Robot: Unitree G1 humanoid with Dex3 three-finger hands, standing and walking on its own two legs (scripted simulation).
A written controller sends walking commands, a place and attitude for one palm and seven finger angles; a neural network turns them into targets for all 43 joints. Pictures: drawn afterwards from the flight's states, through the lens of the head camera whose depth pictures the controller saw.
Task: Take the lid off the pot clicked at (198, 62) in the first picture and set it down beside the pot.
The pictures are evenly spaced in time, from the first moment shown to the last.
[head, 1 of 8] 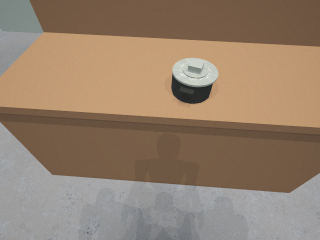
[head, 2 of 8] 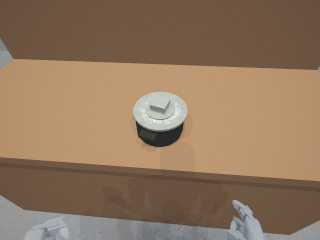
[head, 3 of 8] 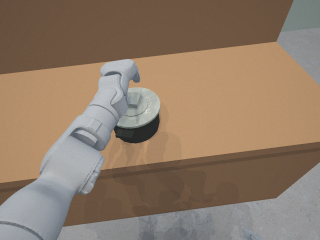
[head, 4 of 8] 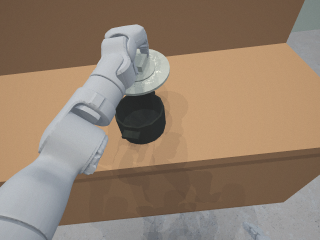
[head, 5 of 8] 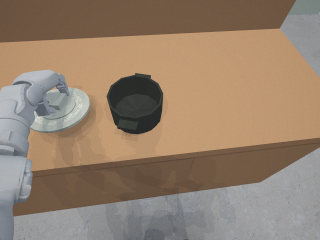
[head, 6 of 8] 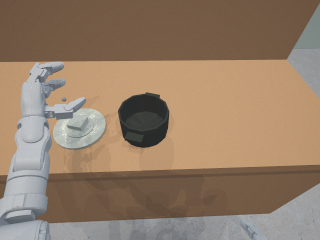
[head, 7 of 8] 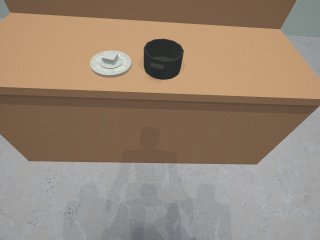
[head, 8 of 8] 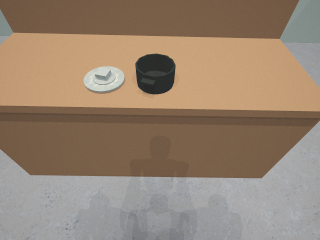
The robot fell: no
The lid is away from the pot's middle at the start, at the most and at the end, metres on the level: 0.00 0.24 0.22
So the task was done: yes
